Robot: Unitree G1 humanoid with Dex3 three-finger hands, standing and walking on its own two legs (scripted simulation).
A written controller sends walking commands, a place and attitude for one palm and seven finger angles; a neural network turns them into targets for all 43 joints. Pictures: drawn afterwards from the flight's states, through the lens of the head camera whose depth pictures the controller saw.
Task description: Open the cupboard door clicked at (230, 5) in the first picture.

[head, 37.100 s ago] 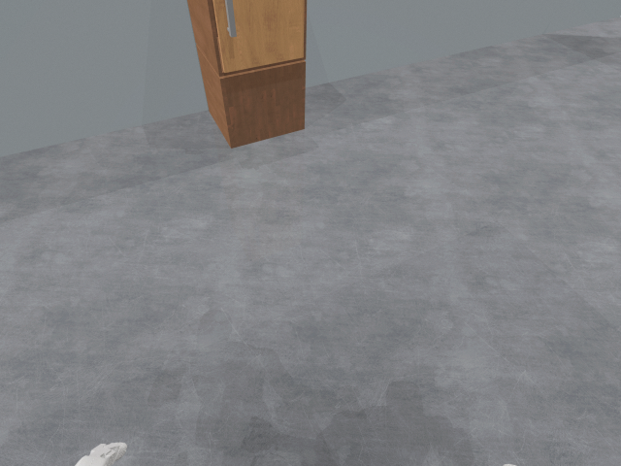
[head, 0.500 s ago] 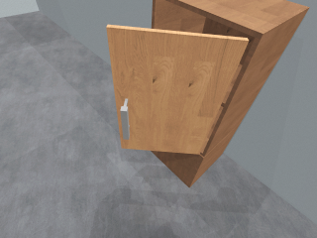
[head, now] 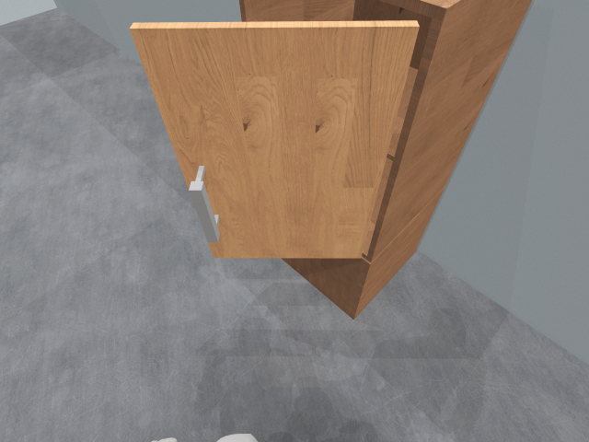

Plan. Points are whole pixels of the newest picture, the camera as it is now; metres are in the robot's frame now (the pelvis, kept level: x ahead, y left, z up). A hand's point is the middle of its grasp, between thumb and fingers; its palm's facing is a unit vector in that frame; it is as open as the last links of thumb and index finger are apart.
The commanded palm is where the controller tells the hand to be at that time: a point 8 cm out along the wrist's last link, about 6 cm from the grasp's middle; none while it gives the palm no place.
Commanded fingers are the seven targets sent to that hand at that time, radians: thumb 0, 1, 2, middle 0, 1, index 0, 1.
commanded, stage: come to a stop and stand still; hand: left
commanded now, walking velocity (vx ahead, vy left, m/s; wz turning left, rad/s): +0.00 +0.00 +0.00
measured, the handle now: (207, 205) +0.56 +0.20 -0.09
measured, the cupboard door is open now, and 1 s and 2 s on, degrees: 44 44 44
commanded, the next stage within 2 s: look again from close up in 0.46 s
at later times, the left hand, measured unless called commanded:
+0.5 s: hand out of the picture -0.09 +0.17 -0.17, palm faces +0.07 -0.98 -0.16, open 7.4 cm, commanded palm none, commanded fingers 0.00 0.90 0.90 -0.20 -0.30 -0.20 -0.30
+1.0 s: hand out of the picture +0.01 +0.18 -0.16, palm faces +0.02 -0.97 -0.23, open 7.4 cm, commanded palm none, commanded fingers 0.00 0.90 0.90 -0.20 -0.30 -0.20 -0.30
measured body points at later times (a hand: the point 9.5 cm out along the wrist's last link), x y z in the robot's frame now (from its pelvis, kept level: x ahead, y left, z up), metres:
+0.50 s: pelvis -0.03 +0.01 +0.01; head -0.03 +0.01 +0.46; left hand -0.09 +0.22 -0.15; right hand -0.02 -0.21 -0.15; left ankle -0.03 +0.10 -0.73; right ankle +0.02 -0.11 -0.73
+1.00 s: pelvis -0.02 +0.00 +0.01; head -0.02 -0.01 +0.46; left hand +0.01 +0.23 -0.14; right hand -0.02 -0.21 -0.16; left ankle -0.03 +0.10 -0.73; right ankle +0.02 -0.11 -0.73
